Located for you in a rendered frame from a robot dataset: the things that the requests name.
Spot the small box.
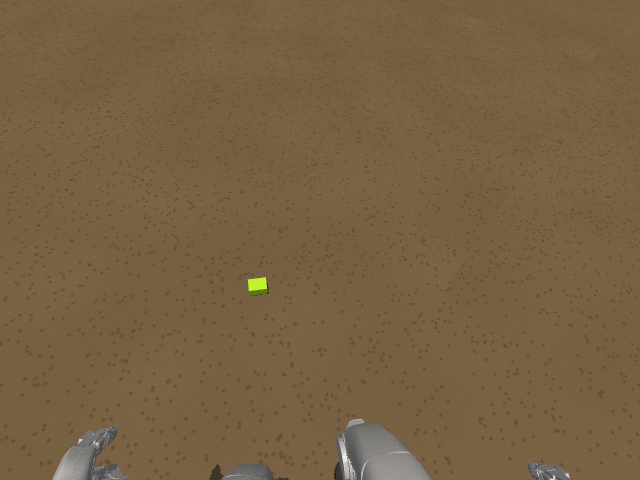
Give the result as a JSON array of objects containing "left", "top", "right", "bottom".
[{"left": 248, "top": 277, "right": 268, "bottom": 296}]

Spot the left robot hand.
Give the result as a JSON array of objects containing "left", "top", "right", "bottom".
[{"left": 52, "top": 427, "right": 128, "bottom": 480}]

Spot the right robot hand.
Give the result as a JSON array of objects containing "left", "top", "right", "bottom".
[{"left": 528, "top": 462, "right": 576, "bottom": 480}]

